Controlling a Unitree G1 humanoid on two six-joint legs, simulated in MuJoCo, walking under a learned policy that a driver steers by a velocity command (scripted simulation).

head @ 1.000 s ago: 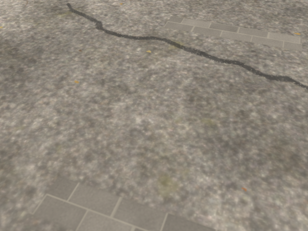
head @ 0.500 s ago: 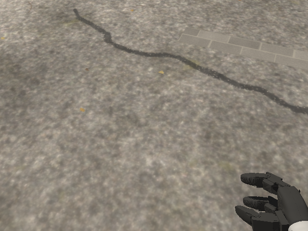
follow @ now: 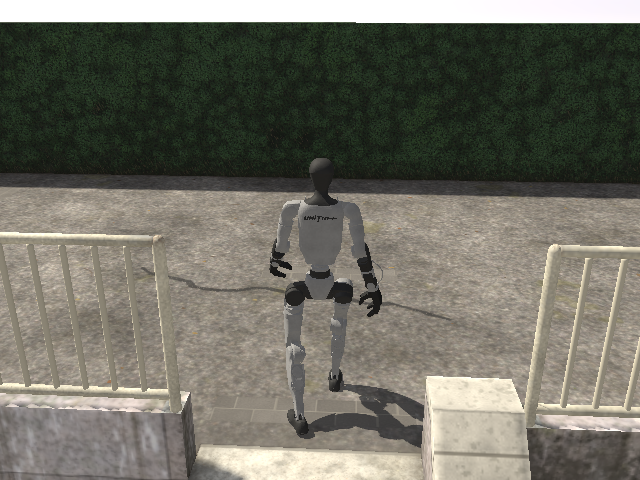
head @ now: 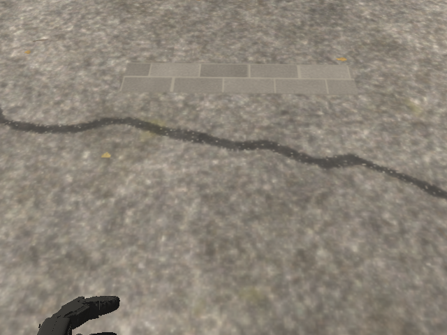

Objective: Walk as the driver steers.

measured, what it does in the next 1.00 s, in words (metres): walks ahead: left foot, then right foot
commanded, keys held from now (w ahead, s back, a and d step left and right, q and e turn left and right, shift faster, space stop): w+e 0.28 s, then w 0.42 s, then w+q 0.30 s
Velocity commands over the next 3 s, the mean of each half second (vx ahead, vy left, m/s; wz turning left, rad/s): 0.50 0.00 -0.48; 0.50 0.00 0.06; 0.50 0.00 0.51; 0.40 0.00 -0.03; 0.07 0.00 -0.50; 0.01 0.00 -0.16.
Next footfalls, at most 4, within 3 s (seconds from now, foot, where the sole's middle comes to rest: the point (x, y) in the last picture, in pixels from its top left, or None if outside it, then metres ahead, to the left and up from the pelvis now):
0.46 left None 0.45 0.08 -0.75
0.92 right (304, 283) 0.60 -0.22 -0.75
1.42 left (219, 204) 0.89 0.03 -0.75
1.94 right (258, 134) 1.22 -0.13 -0.75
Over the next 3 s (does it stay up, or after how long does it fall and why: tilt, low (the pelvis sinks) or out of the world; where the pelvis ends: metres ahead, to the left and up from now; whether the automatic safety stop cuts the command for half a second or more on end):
stays up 1.12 -0.05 0.02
